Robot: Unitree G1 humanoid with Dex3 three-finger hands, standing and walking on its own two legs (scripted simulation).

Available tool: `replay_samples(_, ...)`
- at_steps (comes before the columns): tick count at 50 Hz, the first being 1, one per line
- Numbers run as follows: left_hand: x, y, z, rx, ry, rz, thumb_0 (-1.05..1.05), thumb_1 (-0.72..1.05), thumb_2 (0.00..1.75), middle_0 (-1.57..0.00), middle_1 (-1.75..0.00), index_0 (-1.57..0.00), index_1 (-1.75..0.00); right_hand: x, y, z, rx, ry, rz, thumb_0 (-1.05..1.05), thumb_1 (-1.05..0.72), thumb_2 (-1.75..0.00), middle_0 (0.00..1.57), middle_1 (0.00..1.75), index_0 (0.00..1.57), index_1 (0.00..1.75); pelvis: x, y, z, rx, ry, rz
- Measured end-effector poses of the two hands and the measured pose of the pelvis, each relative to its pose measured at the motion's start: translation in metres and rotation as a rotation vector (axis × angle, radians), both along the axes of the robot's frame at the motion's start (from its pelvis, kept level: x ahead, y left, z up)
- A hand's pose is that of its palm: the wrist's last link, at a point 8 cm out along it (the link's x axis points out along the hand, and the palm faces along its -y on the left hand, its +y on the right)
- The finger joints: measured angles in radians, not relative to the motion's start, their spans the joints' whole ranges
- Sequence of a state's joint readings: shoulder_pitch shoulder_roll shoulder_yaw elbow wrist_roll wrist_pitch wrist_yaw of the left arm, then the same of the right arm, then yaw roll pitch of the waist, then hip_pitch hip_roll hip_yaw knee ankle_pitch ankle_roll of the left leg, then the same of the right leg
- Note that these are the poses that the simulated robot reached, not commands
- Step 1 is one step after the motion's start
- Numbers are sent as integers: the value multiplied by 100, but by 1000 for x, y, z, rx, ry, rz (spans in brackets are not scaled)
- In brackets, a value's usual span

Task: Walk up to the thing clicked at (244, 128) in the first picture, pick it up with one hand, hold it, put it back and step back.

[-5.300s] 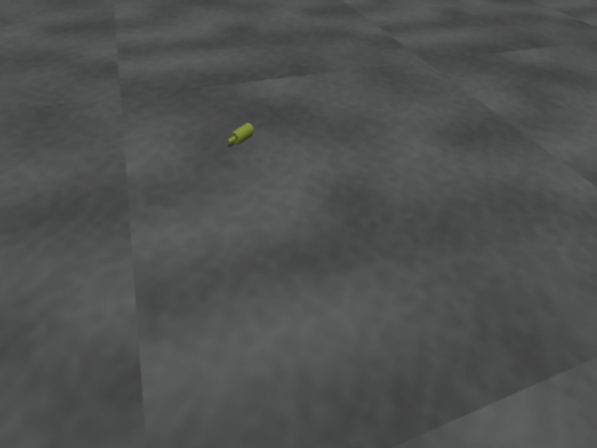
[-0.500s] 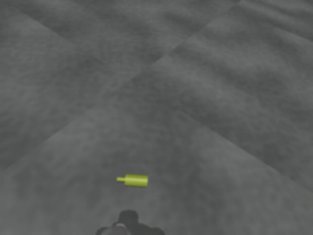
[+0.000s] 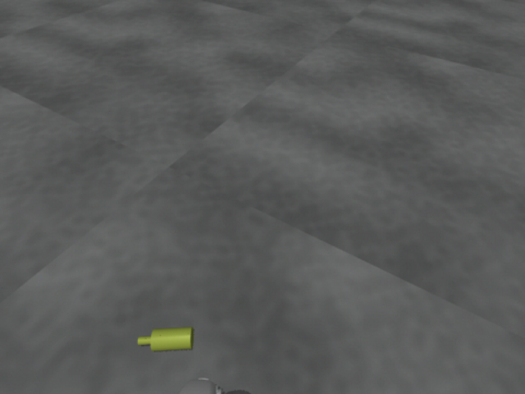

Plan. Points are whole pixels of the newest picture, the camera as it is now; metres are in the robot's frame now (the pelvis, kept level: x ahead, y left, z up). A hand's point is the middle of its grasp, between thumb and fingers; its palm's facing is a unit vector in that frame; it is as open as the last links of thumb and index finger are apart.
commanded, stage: walk up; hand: left
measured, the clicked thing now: (165, 339) +0.45 +0.33 -0.70
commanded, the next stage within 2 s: none
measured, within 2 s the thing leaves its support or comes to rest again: neither
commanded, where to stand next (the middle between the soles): +0.12 +0.07 m, yaw +6 degrees
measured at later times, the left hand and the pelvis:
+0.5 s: hand out of the picture +0.07 +0.31 -0.13, palm faces +0.10 -0.88 -0.46, open 7.4 cm; pelvis +0.04 +0.01 +0.01, yaw +7 degrees
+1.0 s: hand out of the picture +0.07 +0.32 -0.14, palm faces +0.08 -0.92 -0.38, open 7.4 cm; pelvis +0.02 +0.03 +0.02, yaw +6 degrees
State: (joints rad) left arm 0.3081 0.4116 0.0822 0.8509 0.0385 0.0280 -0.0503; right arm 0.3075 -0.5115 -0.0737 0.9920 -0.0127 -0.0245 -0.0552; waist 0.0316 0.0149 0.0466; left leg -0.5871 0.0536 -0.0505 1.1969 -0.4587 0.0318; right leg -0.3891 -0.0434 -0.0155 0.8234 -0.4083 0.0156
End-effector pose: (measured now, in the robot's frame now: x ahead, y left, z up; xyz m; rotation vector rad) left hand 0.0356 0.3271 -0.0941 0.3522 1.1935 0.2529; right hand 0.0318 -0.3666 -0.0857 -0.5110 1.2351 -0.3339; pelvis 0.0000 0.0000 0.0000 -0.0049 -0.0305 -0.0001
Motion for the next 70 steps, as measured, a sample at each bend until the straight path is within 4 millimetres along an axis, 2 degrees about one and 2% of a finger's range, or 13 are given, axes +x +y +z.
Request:
replay_samples(5,-14,-28,9,2,39,40,1,90,90,-21,-30,-20,-30,42,14,-8,116,-8,72,1,-90,-90,20,30,20,30,16,-18,12,-1,2,15)
replay_samples(10,-19,-32,14,40,65,72,1,90,90,-21,-30,-21,-30,86,31,-18,188,-11,129,1,-90,-90,20,30,20,30,26,-25,12,4,1,39)
replay_samples(18,-12,1,12,88,66,98,1,89,90,-21,-30,-21,-30,160,67,-22,214,-95,209,1,-90,-90,20,30,20,30,35,-5,5,6,23,94)
replay_samples(22,3,21,3,87,41,111,1,90,90,-21,-30,-20,-30,179,89,-18,210,-147,245,1,-90,-90,20,30,20,30,34,9,1,36,4,110)
replay_samples(27,30,24,4,59,-30,96,1,90,90,-21,-30,-20,-30,175,102,-8,219,-169,224,0,-90,-90,20,30,20,30,37,15,7,1,-7,115)
replay_samples(31,43,22,0,55,-83,85,1,90,90,-21,-30,-20,-30,169,99,-10,221,-167,219,0,-90,-90,21,30,21,30,35,11,2,1,-16,110)
replay_samples(36,36,13,-2,35,-67,56,0,90,90,-21,-30,-20,-30,154,95,-13,219,-141,178,1,-90,-90,20,30,20,30,27,14,3,-14,-24,111)
replay_samples(45,31,29,-5,-6,-30,54,1,90,90,-21,-30,-20,-30,90,94,-9,180,-12,113,1,-90,-90,20,30,20,30,15,32,11,-16,-19,113)
replay_samples(50,23,31,-5,-21,-9,73,1,90,90,-21,-30,-20,-30,74,102,-5,192,41,95,1,-90,-90,20,30,20,30,17,33,18,-15,-19,110)
replay_samples(54,19,28,-2,-34,18,83,1,90,90,-21,-30,-20,-30,80,108,-3,211,35,96,1,-90,-90,20,30,20,30,21,34,24,-15,-19,106)
replay_samples(59,18,22,3,-40,38,96,1,90,90,-21,-30,-20,-30,103,114,0,235,-6,112,1,-90,-90,20,30,20,30,27,31,30,-9,-16,104)
replay_samples(65,25,15,10,-41,36,101,1,90,90,-21,-30,-20,-30,134,115,7,249,-66,130,1,-90,-90,20,30,20,30,32,28,35,0,-12,103)
replay_samples(70,36,9,16,-41,20,92,1,90,90,-21,-30,-20,-30,149,110,12,248,-100,131,1,-90,-90,20,30,20,30,34,25,38,6,-12,99)
